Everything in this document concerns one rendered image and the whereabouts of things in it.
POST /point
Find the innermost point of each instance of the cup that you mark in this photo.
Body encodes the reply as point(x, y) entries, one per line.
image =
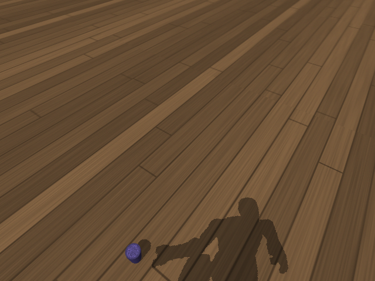
point(133, 253)

